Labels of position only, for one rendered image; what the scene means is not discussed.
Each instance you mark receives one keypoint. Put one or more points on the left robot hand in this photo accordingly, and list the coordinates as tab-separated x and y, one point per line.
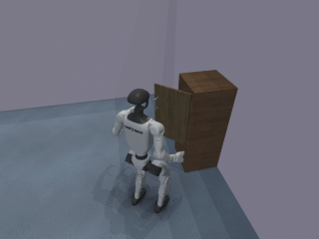
131	109

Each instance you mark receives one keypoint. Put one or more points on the robot torso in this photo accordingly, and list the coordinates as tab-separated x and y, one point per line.
140	140

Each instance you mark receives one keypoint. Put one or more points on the robot right upper arm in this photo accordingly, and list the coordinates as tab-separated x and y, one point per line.
157	130

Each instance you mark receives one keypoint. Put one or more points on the robot left upper arm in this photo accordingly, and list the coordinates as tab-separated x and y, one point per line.
118	127

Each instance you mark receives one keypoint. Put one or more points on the robot right forearm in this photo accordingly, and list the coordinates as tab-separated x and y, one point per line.
168	158

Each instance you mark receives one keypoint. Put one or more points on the cupboard door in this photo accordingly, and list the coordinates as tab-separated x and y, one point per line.
173	112

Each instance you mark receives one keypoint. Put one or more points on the right robot hand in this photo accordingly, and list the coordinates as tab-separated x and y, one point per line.
180	155

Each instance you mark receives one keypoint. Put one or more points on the left robot shin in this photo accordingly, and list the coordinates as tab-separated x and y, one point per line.
140	181

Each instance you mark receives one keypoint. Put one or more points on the handle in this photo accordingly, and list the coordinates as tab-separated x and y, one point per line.
155	104

